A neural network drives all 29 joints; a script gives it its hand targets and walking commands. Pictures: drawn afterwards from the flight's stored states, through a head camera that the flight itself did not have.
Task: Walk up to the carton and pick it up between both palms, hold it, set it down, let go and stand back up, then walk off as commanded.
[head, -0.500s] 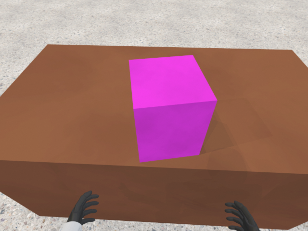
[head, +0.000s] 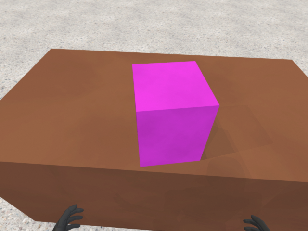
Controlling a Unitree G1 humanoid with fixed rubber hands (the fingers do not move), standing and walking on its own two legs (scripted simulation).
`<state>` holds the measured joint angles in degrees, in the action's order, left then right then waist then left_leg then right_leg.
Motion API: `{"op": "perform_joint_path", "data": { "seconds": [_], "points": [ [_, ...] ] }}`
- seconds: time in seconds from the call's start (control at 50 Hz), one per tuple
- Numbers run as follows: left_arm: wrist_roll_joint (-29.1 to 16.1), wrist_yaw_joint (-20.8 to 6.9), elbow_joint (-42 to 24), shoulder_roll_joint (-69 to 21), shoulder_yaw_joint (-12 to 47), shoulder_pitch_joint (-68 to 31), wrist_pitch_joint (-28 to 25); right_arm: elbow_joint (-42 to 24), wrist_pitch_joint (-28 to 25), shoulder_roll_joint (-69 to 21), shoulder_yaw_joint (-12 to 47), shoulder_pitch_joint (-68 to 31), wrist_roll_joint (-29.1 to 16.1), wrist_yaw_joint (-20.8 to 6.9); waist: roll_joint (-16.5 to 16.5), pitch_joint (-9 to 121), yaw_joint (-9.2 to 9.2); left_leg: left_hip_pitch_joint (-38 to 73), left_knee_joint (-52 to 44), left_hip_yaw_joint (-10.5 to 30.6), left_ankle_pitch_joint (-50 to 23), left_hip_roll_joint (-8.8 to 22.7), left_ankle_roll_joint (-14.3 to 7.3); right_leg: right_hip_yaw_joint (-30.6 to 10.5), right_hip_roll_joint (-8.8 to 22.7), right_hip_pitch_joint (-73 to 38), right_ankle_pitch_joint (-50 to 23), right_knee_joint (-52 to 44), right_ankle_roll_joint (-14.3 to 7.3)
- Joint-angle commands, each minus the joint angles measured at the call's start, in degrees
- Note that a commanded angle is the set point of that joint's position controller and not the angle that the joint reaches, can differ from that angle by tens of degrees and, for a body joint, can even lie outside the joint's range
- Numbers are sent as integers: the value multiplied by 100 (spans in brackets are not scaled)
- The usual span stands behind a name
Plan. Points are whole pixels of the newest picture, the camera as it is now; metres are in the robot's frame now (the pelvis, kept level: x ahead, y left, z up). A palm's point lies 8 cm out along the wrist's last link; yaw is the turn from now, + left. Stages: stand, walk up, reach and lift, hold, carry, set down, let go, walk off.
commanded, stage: stand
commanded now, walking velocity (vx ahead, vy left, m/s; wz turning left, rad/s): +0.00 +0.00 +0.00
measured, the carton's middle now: (167, 114) +0.45 -0.01 +0.05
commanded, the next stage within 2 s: walk off in 0.48 s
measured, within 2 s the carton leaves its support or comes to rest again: neither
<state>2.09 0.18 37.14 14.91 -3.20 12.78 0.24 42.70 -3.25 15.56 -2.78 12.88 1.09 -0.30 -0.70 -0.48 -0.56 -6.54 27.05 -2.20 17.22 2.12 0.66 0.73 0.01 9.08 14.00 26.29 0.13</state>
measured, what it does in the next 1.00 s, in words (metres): steps on the spot: right foot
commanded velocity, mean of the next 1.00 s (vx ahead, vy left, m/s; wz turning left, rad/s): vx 0.00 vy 0.00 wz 0.00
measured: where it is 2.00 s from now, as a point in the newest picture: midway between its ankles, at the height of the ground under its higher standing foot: outside the picture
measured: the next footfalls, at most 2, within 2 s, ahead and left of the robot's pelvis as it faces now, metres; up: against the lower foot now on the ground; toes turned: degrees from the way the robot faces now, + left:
right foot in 1.00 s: -0.02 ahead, -0.14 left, +0.00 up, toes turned -1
left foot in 1.38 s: -0.18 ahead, +0.09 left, +0.00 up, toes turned -4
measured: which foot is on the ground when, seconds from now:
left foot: down 0.00-1.00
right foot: down 0.00-0.78, up 0.80-0.98, down 1.00-1.00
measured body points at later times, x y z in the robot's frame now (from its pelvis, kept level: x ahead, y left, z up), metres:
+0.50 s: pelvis -0.02 +0.01 +0.00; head -0.04 +0.02 +0.45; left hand +0.09 +0.30 -0.11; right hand +0.07 -0.28 -0.10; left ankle -0.03 +0.12 -0.74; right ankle +0.01 -0.12 -0.74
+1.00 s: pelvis -0.09 +0.00 -0.03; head -0.07 -0.03 +0.42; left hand +0.01 +0.30 -0.12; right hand +0.06 -0.32 -0.12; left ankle -0.03 +0.12 -0.74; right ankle -0.07 -0.13 -0.74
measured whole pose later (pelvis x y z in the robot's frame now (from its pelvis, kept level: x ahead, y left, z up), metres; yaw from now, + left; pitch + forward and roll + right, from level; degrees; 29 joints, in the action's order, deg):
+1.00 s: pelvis -0.09 +0.00 -0.03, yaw -4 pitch -1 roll +3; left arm 3.7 -1.2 42.0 19.2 -5.6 15.8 1.5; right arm 34.1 3.6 22.9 -4.7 10.0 3.0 4.3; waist 1.2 -4.6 -1.4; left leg -22.5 39.9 -6.3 15.5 1.6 0.0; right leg -3.8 1.9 23.0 20.4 45.7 -1.9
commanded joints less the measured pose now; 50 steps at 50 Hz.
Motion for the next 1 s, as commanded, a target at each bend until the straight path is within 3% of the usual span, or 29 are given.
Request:
{"op": "perform_joint_path", "data": {
  "seconds": [0.0, 0.08, 0.1, 0.18, 0.2, 0.26, 0.34, 0.38, 0.44, 0.46, 0.48, 0.52, 0.58, 0.62, 0.64, 0.66, 0.68, 0.7, 0.72, 0.74, 0.76, 0.78, 0.82, 0.86, 0.9, 0.92, 0.94, 0.96, 0.98],
  "points": [
    [-55, -25, -243, 949, -247, -257, -266, -440, -55, 1047, -303, 8, -10, 38, 60, -79, 127, -255, -349, 438, -1346, 389, -277, -515, 518, 159, -1279, -367, -120],
    [-75, -21, -136, 1163, -281, -293, -274, -449, 9, 1197, -305, -97, 12, 21, 256, -91, 125, -275, -384, 447, -1212, 386, -276, -506, 510, 163, -1110, -452, -125],
    [-81, -16, -85, 1205, -259, -336, -303, -413, 15, 1219, -299, -44, -23, -2, 23, -161, 134, -344, -480, 534, -1108, 397, -290, -504, 525, 92, -1032, -429, -129],
    [-91, 5, 122, 1252, -207, -170, -298, -214, 29, 1484, -296, 106, -50, 11, 15, -16, 111, -213, -456, 585, -1274, 429, -286, -474, 540, -85, -1082, -449, -161],
    [-93, -5, 179, 1268, -197, -122, -297, -240, 13, 1411, -261, 61, -46, 9, 201, -6, 127, -261, -425, 565, -1216, 400, -284, -503, 543, -166, -1112, -449, -127],
    [-101, 21, 321, 1346, -152, -237, -286, -123, 11, 1494, -236, -37, -47, 47, 48, -186, 119, -346, -578, 617, -1207, 435, -261, -518, 552, -92, -1010, -502, -117],
    [-149, 33, 530, 1432, -94, -197, -298, 74, 33, 1516, -182, 54, -56, 55, -53, -400, 122, -595, -761, 711, -708, 456, -280, -497, 601, -130, -696, -618, -74],
    [-118, 34, 588, 1389, -89, -141, -264, 86, 50, 1454, -148, -35, -72, 35, 205, -307, 79, -531, -846, 718, -524, 422, -264, -490, 583, -149, -486, -628, -103],
    [-100, 27, 697, 1518, -104, -203, -268, 245, 27, 1477, -146, 56, -84, 17, -77, -318, 129, -498, -795, 735, -534, 422, -232, -480, 558, -122, -496, -675, -86],
    [-125, 26, 708, 1491, -80, -220, -262, 229, 28, 1558, -137, -29, -67, 19, 115, -260, 120, -519, -822, 715, -564, 444, -262, -486, 588, -150, -555, -688, -86],
    [-125, 28, 803, 1518, -76, -219, -271, 309, 33, 1478, -122, -4, -84, 27, -26, -326, 153, -455, -884, 771, -641, 470, -273, -501, 597, -64, -548, -665, -84],
    [-139, 37, 848, 1428, -63, -199, -269, 345, 39, 1471, -128, -41, -82, 17, 162, -333, 123, -488, -894, 711, -498, 439, -243, -489, 585, -86, -409, -738, -103],
    [-146, 55, 930, 1475, -58, -243, -266, 412, 39, 1458, -119, -125, -67, 14, 15, -418, 139, -703, -993, 824, -183, 487, -298, -496, 594, -128, -434, -763, -35],
    [-136, 23, 982, 1428, -46, -217, -269, 466, 6, 1524, -123, -112, -92, 17, 130, -279, 137, -688, -1094, 792, 9, 463, -252, -489, 590, -208, -353, -702, -46],
    [-151, 28, 1050, 1487, -39, -180, -282, 518, 22, 1423, -97, -152, -62, 0, 107, -349, 95, -674, -1087, 805, -158, 490, -279, -502, 618, -180, -405, -687, -62],
    [176, 88, 745, 1673, -330, 230, -53, -342, 240, 1525, -324, 14, -178, 225, -14, -64, 239, -243, 179, 292, -2321, 469, -438, -707, 707, 550, -2544, 393, -306],
    [100, 118, 704, 1622, -323, 229, -34, -274, 287, 1683, -334, -87, -201, 270, 20, 168, 234, -46, 441, 315, -2802, 549, -589, -573, 552, 788, -2857, 811, -398],
    [34, 133, 654, 1486, -297, 62, -17, -439, 304, 1684, -285, -44, -208, 282, 248, -38, 307, -131, 232, 376, -3066, 676, -767, -401, 378, 1130, -2323, 1208, -364],
    [-2, 118, 510, 1388, -338, -10, -19, -446, 307, 1874, -303, 227, -172, 294, 573, 224, 327, -84, -110, 819, -3552, 1080, -1051, -257, 231, 1182, -1463, 1911, -303],
    [28, 86, 463, 1274, -372, -41, 23, -583, 364, 1961, -287, 155, -123, 301, 1224, 110, 309, -255, -521, 1186, -4027, 1549, -1400, -31, -45, 1584, 745, 2783, -218],
    [70, 69, 444, 1277, -461, 9, 103, -756, 403, 2047, -309, 71, -85, 312, 1293, -103, 186, -743, -764, 1588, -3300, 1860, -1614, -151, -8, 1774, 1398, 3543, -102],
    [110, 57, 413, 1259, -508, 42, 127, -1000, 435, 2077, -390, -189, -36, 348, 1181, -265, 63, -1283, -935, 1863, -2317, 2034, -1654, -424, 28, 1989, 1517, 4159, -68],
    [166, -36, 404, 1359, -563, 426, 188, -1457, 504, 1940, -473, -787, 86, 432, 1194, -179, -239, -1825, -958, 1706, -1152, 1987, -1506, -912, 105, 1701, 1480, 4464, -57],
    [164, -86, 326, 1245, -486, 755, 169, -1545, 560, 1863, -532, -891, 196, 532, 1071, 0, -310, -1378, -549, 1348, -1791, 1760, -1233, -813, 304, 1827, 1274, 3416, -77],
    [171, -113, 310, 1271, -484, 880, 118, -1481, 578, 1859, -585, -704, 258, 586, 833, 323, -240, -1040, -105, 1076, -1933, 1540, -933, -622, 398, 1577, 1005, 2172, -151],
    [180, -135, 322, 1319, -517, 1083, 79, -1381, 584, 1850, -577, -567, 266, 565, 260, 390, -316, -1242, 504, 892, -1857, 1359, -733, -751, 492, 1049, 616, 1211, -251],
    [186, -104, 335, 1510, -525, 1227, 4, -1249, 586, 1727, -579, -282, 210, 521, -982, 520, -369, -1211, 2126, 365, -1247, 563, -387, -1302, 800, 650, -479, -149, -424],
    [224, -36, 185, 1812, -504, 1000, -45, -1202, 597, 1399, -538, 235, 125, 484, -2428, 769, -49, -1675, 3226, -320, 1600, -600, -82, -2470, 1345, 144, -2351, -562, -613],
    [240, 26, -111, 1845, -477, 690, 29, -1147, 643, 1298, -565, 300, 139, 504, -2089, 725, 47, -2031, 4185, -47, 1992, -860, -47, -2861, 1471, 15, -2743, -436, -815]
  ]
}}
